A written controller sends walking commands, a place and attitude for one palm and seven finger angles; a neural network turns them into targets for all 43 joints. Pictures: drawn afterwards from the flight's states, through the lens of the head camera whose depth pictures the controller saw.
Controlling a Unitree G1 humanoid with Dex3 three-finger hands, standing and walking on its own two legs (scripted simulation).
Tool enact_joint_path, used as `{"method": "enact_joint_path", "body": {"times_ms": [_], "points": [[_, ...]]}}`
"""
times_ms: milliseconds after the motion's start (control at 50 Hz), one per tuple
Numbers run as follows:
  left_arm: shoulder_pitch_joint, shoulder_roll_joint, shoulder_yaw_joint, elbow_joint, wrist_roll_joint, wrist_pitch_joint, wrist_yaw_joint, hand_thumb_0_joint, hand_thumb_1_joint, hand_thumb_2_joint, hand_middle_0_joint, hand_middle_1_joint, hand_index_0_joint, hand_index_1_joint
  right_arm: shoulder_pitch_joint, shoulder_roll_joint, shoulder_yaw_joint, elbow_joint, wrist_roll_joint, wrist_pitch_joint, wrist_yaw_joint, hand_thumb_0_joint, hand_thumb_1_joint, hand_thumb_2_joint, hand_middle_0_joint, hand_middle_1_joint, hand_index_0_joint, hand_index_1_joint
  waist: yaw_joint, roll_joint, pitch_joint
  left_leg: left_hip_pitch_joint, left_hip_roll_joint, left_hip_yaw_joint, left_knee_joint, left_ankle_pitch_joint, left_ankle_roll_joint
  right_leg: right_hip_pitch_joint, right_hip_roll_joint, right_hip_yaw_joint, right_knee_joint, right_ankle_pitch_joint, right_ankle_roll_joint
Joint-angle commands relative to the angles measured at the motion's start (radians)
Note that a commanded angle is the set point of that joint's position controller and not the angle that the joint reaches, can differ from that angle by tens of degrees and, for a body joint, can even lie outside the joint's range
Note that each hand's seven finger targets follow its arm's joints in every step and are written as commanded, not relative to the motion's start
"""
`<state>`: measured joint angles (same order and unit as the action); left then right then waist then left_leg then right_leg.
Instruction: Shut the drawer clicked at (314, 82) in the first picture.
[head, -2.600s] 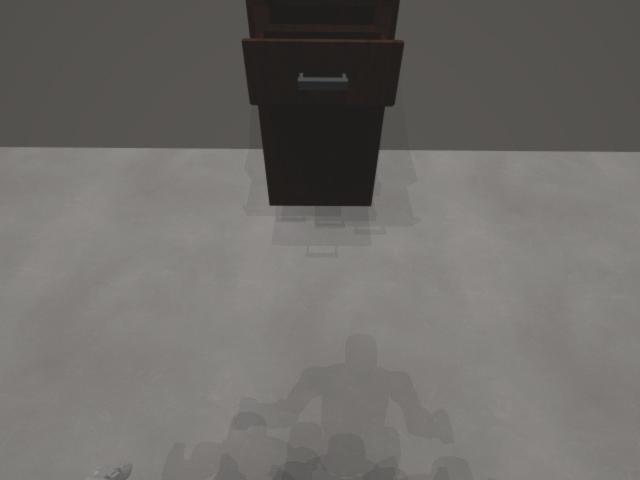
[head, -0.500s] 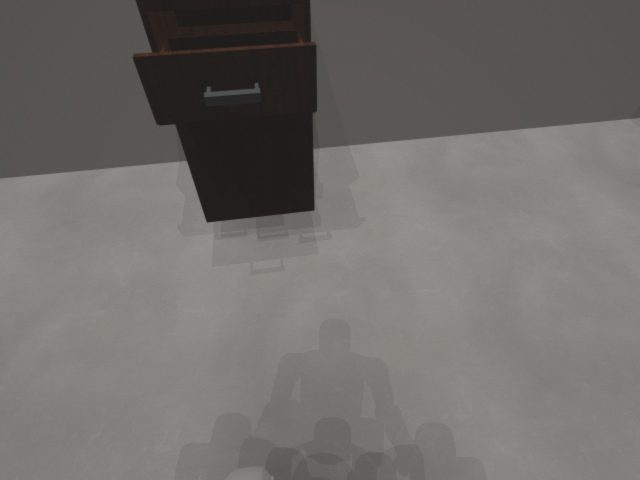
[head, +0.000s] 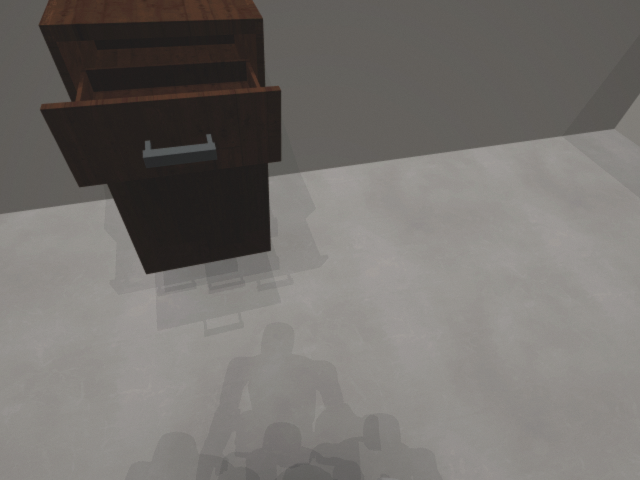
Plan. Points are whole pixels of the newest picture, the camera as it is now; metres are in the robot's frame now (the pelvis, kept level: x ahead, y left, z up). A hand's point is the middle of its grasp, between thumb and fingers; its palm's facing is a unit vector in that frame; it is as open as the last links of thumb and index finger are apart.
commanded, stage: walk to a spot facing it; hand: left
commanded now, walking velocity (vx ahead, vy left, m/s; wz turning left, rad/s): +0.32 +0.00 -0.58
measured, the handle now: (180, 148) +0.69 +0.35 -0.01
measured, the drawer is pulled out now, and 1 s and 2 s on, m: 0.29 0.29 0.29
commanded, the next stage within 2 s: turn to face it in 0.30 s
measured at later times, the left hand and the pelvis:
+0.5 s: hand (279, 349) +0.36 +0.09 -0.17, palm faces -0.25 -0.95 -0.19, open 7.4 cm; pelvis +0.19 -0.05 -0.02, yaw -13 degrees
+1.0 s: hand (217, 378) +0.30 +0.19 -0.18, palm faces +0.10 -0.97 -0.21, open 7.4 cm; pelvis +0.24 -0.02 +0.00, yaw +2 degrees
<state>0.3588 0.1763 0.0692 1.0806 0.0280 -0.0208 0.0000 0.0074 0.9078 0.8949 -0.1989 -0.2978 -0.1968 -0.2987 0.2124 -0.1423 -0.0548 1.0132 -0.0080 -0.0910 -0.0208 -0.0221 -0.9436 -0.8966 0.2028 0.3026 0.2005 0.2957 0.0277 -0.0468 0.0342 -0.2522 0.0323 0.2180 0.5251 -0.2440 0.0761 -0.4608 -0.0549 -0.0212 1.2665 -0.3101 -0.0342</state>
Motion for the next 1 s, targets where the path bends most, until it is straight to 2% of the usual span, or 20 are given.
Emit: {"method": "enact_joint_path", "body": {"times_ms": [0, 100, 260, 320, 360, 380, 400, 420, 440, 460, 500, 580, 720, 800, 820, 840, 860, 880, 920, 980], "points": [[0.068, -0.014, 0.008, -0.061, 0.013, 0.024, -0.02, 0.0, 0.9, 0.9, -0.2, -0.3, -0.2, -0.3, 0.114, -0.078, -0.006, -0.002, -0.011, -0.017, -0.002, 0.0, -0.9, -0.9, 0.2, 0.3, 0.2, 0.3, 0.016, 0.115, 0.055, -0.052, 0.275, -0.171, -0.374, 0.047, 0.04, -0.119, -0.071, 0.036, -0.022, 0.141, 0.029], [-0.076, 0.02, 0.019, -0.128, 0.01, 0.037, -0.037, 0.0, 0.9, 0.9, -0.2, -0.3, -0.2, -0.3, 0.179, -0.113, -0.004, 0.01, -0.002, -0.021, -0.006, 0.0, -0.9, -0.9, 0.2, 0.3, 0.2, 0.3, -0.005, 0.119, 0.084, 0.121, 0.285, -0.104, -0.368, 0.181, 0.042, -0.297, -0.093, 0.015, -0.148, 0.241, 0.058], [-0.314, 0.008, 0.001, -0.213, -0.001, 0.03, -0.045, 0.0, 0.9, 0.9, -0.2, -0.3, -0.2, -0.3, 0.305, -0.137, -0.007, 0.042, -0.018, 0.008, -0.012, 0.0, -0.9, -0.9, 0.2, 0.3, 0.2, 0.3, -0.088, 0.149, 0.115, 0.286, 0.296, 0.025, -0.243, 0.591, 0.048, -0.229, -0.026, -0.117, -0.511, 0.156, 0.03], [-0.275, 0.027, 0.004, -0.214, -0.002, 0.024, -0.039, 0.0, 0.9, 0.9, -0.2, -0.3, -0.2, -0.3, 0.291, -0.158, -0.015, 0.033, -0.019, 0.023, -0.014, 0.0, -0.9, -0.9, 0.2, 0.3, 0.2, 0.3, -0.061, 0.155, 0.077, 0.319, 0.31, 0.067, -0.114, 0.851, 0.04, -0.123, 0.033, -0.158, -0.564, 0.093, -0.006], [-0.147, 0.064, 0.013, -0.185, 0.004, 0.01, -0.035, 0.0, 0.9, 0.9, -0.2, -0.3, -0.2, -0.3, 0.25, -0.192, -0.027, 0.011, -0.013, 0.028, -0.012, 0.0, -0.9, -0.9, 0.2, 0.3, 0.2, 0.3, 0.002, 0.181, -0.029, 0.313, 0.299, 0.101, 0.101, 0.936, 0.009, 0.068, 0.075, -0.178, -0.64, 0.102, -0.029], [-0.03, 0.101, 0.023, -0.155, 0.007, -0.003, -0.028, 0.0, 0.9, 0.9, -0.2, -0.3, -0.2, -0.3, 0.243, -0.192, -0.024, 0.0, -0.005, 0.03, -0.006, 0.0, -0.9, -0.9, 0.2, 0.3, 0.2, 0.3, 0.058, 0.132, -0.113, 0.214, 0.273, 0.103, 0.29, 0.823, -0.026, 0.288, 0.074, -0.164, -0.736, 0.217, -0.038], [0.056, 0.199, 0.041, -0.133, 0.011, -0.02, -0.014, 0.0, 0.9, 0.9, -0.2, -0.3, -0.2, -0.3, 0.295, -0.131, -0.01, -0.004, 0.012, 0.034, 0.001, 0.0, -0.9, -0.9, 0.2, 0.3, 0.2, 0.3, 0.08, -0.062, -0.25, -0.087, 0.175, 0.096, 0.585, 0.244, -0.082, 0.631, -0.173, 0.115, -0.738, 0.597, -0.125], [0.111, 0.258, 0.047, -0.116, -0.016, -0.023, -0.002, 0.0, 0.9, 0.9, -0.2, -0.3, -0.2, -0.3, 0.305, -0.08, 0.0, -0.012, 0.018, 0.033, -0.006, 0.0, -0.9, -0.9, 0.2, 0.3, 0.2, 0.3, 0.061, -0.158, -0.385, -0.249, 0.024, -0.011, 0.89, -0.391, -0.12, 0.749, -0.406, 0.43, -0.76, 1.067, -0.255], [0.065, 0.24, 0.037, -0.131, -0.023, -0.018, 0.013, 0.0, 0.9, 0.9, -0.2, -0.3, -0.2, -0.3, 0.256, -0.091, 0.001, -0.024, 0.02, 0.041, -0.016, 0.0, -0.9, -0.9, 0.2, 0.3, 0.2, 0.3, 0.058, -0.052, -0.359, -0.231, 0.054, -0.174, 0.911, -0.354, -0.094, 0.654, -0.394, 0.327, -0.796, 1.068, -0.283], [-0.019, 0.197, 0.02, -0.134, -0.02, -0.017, 0.021, 0.0, 0.9, 0.9, -0.2, -0.3, -0.2, -0.3, 0.222, -0.057, 0.006, -0.018, 0.015, 0.051, -0.011, 0.0, -0.9, -0.9, 0.2, 0.3, 0.2, 0.3, 0.026, -0.001, -0.227, -0.247, 0.079, -0.187, 0.89, -0.277, -0.096, 0.509, -0.344, 0.229, -0.831, 0.957, -0.245], [-0.127, 0.13, -0.003, -0.15, -0.019, -0.019, 0.031, 0.0, 0.9, 0.9, -0.2, -0.3, -0.2, -0.3, 0.241, -0.049, 0.012, 0.022, -0.003, 0.082, -0.009, 0.0, -0.9, -0.9, 0.2, 0.3, 0.2, 0.3, -0.038, 0.005, -0.12, -0.186, 0.104, -0.213, 0.816, -0.191, -0.098, 0.269, -0.289, 0.134, -0.91, 0.748, -0.169], [-0.226, 0.1, -0.015, -0.155, -0.008, -0.014, 0.033, 0.0, 0.9, 0.9, -0.2, -0.3, -0.2, -0.3, 0.3, -0.024, 0.016, 0.054, -0.006, 0.122, -0.005, 0.0, -0.9, -0.9, 0.2, 0.3, 0.2, 0.3, -0.108, -0.021, -0.049, -0.105, 0.09, -0.192, 0.607, -0.134, -0.109, 0.099, -0.233, -0.048, -0.982, 0.471, -0.117], [-0.166, 0.132, 0.015, -0.162, 0.0, 0.018, 0.037, 0.0, 0.9, 0.9, -0.2, -0.3, -0.2, -0.3, 0.091, -0.047, 0.003, -0.044, -0.008, 0.123, 0.017, 0.0, -0.9, -0.9, 0.2, 0.3, 0.2, 0.3, -0.022, -0.074, -0.012, -0.167, 0.076, -0.129, 0.361, -0.197, -0.116, 0.206, -0.296, -0.058, -0.96, 0.265, -0.127], [-0.16, 0.155, 0.028, -0.171, -0.006, 0.029, 0.034, 0.0, 0.9, 0.9, -0.2, -0.3, -0.2, -0.3, 0.111, -0.072, -0.004, -0.071, -0.013, 0.117, 0.025, 0.0, -0.9, -0.9, 0.2, 0.3, 0.2, 0.3, -0.042, -0.033, -0.037, -0.054, 0.058, -0.101, 0.124, -0.081, -0.104, 0.21, -0.296, -0.124, -0.814, 0.233, -0.067], [-0.158, 0.144, 0.028, -0.177, -0.013, 0.035, 0.031, 0.0, 0.9, 0.9, -0.2, -0.3, -0.2, -0.3, 0.149, -0.101, -0.012, -0.066, -0.015, 0.112, 0.027, 0.0, -0.9, -0.9, 0.2, 0.3, 0.2, 0.3, -0.061, 0.054, -0.057, 0.032, 0.069, -0.14, -0.007, 0.027, -0.093, 0.167, -0.261, -0.16, -0.704, 0.177, -0.023], [-0.143, 0.101, 0.025, -0.202, -0.021, 0.042, 0.025, 0.0, 0.9, 0.9, -0.2, -0.3, -0.2, -0.3, 0.184, -0.19, -0.032, -0.074, -0.022, 0.104, 0.023, 0.0, -0.9, -0.9, 0.2, 0.3, 0.2, 0.3, -0.074, 0.304, -0.065, 0.1, 0.246, -0.43, -0.136, 0.256, -0.002, 0.016, -0.136, -0.213, -0.505, -0.048, 0.059], [-0.211, 0.074, 0.01, -0.25, -0.02, 0.045, 0.024, 0.0, 0.9, 0.9, -0.2, -0.3, -0.2, -0.3, 0.215, -0.264, -0.046, -0.081, -0.024, 0.101, 0.013, 0.0, -0.9, -0.9, 0.2, 0.3, 0.2, 0.3, -0.104, 0.419, -0.044, 0.124, 0.421, -0.673, -0.221, 0.553, 0.137, -0.141, -0.032, -0.151, -0.274, -0.373, 0.105], [-0.254, 0.102, 0.01, -0.272, -0.012, 0.045, 0.023, 0.0, 0.9, 0.9, -0.2, -0.3, -0.2, -0.3, 0.221, -0.282, -0.047, -0.08, -0.024, 0.103, 0.01, 0.0, -0.9, -0.9, 0.2, 0.3, 0.2, 0.3, -0.103, 0.268, -0.057, 0.113, 0.44, -0.636, -0.211, 0.489, 0.175, -0.138, -0.052, -0.052, -0.158, -0.329, 0.089], [-0.251, 0.097, 0.027, -0.244, -0.007, 0.048, 0.019, 0.0, 0.9, 0.9, -0.2, -0.3, -0.2, -0.3, 0.112, -0.245, -0.041, -0.102, -0.021, 0.096, -0.002, 0.0, -0.9, -0.9, 0.2, 0.3, 0.2, 0.3, -0.068, 0.258, -0.045, 0.073, 0.316, -0.556, -0.214, 0.333, 0.125, -0.173, -0.048, -0.003, -0.083, -0.196, 0.093], [-0.187, 0.115, 0.028, -0.208, -0.013, 0.049, 0.011, 0.0, 0.9, 0.9, -0.2, -0.3, -0.2, -0.3, 0.026, -0.229, -0.032, -0.135, -0.014, 0.088, -0.004, 0.0, -0.9, -0.9, 0.2, 0.3, 0.2, 0.3, -0.035, 0.158, -0.073, 0.096, 0.23, -0.428, -0.193, 0.381, 0.084, -0.129, -0.044, 0.008, -0.107, -0.073, 0.11]]}}
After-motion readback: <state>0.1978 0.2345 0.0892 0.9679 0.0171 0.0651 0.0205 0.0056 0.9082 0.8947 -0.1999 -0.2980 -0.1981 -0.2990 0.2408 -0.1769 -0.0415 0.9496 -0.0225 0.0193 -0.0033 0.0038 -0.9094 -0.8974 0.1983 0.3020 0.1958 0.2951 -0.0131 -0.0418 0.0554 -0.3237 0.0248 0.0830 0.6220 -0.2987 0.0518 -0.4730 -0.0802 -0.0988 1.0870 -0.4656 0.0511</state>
